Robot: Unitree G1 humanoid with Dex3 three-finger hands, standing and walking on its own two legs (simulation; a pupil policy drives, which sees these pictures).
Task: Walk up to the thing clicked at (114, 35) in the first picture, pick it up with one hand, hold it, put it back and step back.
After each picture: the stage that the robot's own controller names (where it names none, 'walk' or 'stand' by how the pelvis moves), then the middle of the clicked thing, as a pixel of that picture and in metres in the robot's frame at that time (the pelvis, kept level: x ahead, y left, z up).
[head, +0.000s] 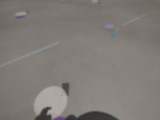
stand; (115, 33) +2.19 -0.57 -0.66
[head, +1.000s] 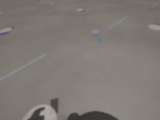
walk; (101, 38) +2.11 -0.06 -0.63
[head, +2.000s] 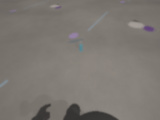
walk; (80, 46) +1.47 +0.31 -0.65
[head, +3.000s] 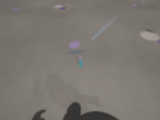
walk; (80, 61) +1.00 +0.25 -0.65
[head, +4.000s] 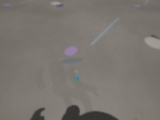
walk; (76, 75) +0.65 +0.21 -0.63
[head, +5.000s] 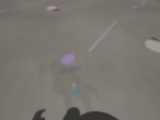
stand; (74, 88) +0.47 +0.20 -0.63
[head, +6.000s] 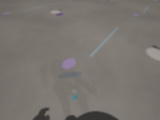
stand; (74, 95) +0.43 +0.18 -0.65
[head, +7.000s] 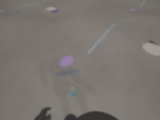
stand; (72, 92) +0.44 +0.20 -0.66
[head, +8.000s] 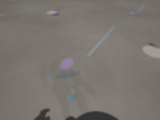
stand; (72, 94) +0.42 +0.21 -0.66
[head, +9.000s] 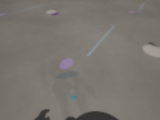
stand; (72, 94) +0.42 +0.21 -0.66
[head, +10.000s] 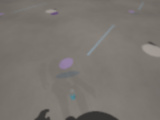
go down; (72, 94) +0.42 +0.21 -0.66
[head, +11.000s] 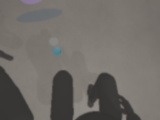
go down; (55, 48) +0.50 +0.25 -0.25
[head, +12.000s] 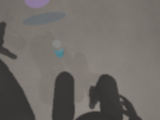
close in; (58, 49) +0.50 +0.24 -0.26
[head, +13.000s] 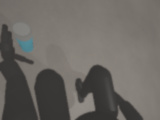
close in; (25, 40) +0.48 +0.30 -0.16
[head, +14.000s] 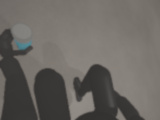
lift; (23, 40) +0.46 +0.29 -0.16
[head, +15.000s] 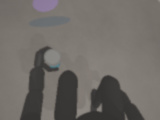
lift; (54, 61) +0.35 +0.26 -0.04
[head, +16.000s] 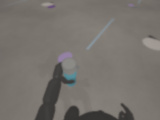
hold; (70, 74) +0.31 +0.14 +0.08
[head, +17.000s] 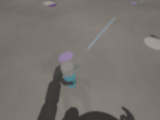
hold; (69, 76) +0.30 +0.15 +0.04
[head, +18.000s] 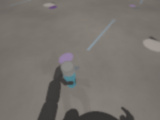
crouch; (69, 76) +0.31 +0.15 +0.04
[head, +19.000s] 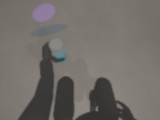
crouch; (59, 53) +0.45 +0.19 -0.05
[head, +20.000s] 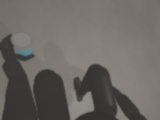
lower; (25, 49) +0.43 +0.27 -0.17
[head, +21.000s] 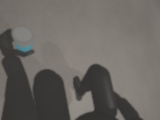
lower; (24, 45) +0.44 +0.28 -0.17
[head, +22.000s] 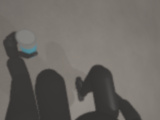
lower; (28, 46) +0.43 +0.27 -0.17
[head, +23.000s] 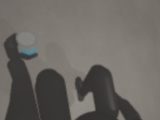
lower; (29, 48) +0.43 +0.27 -0.17
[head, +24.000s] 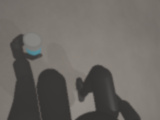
loosen; (33, 48) +0.43 +0.26 -0.16
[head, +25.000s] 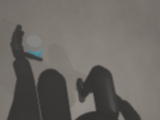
withdraw; (35, 49) +0.43 +0.25 -0.17
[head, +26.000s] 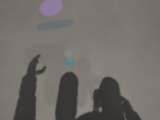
walk; (68, 59) +0.46 +0.20 -0.26
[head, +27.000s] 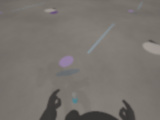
stand; (74, 97) +0.38 +0.15 -0.59
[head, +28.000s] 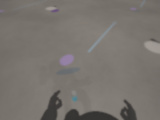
stand; (74, 96) +0.38 +0.17 -0.60
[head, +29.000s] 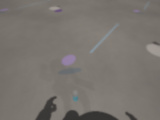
stand; (75, 96) +0.39 +0.16 -0.62
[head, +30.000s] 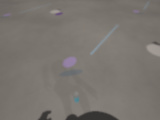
walk; (76, 97) +0.39 +0.16 -0.65
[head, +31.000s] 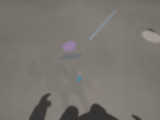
walk; (79, 76) +0.58 +0.11 -0.63
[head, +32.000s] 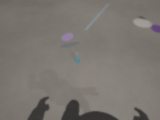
walk; (77, 58) +0.91 +0.26 -0.62
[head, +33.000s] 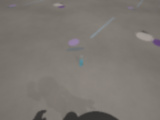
stand; (81, 60) +1.03 +0.19 -0.64
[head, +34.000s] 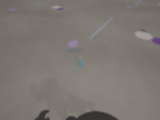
stand; (80, 62) +1.02 +0.19 -0.66
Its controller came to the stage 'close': yes
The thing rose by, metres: 0.68
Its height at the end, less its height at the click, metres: +0.00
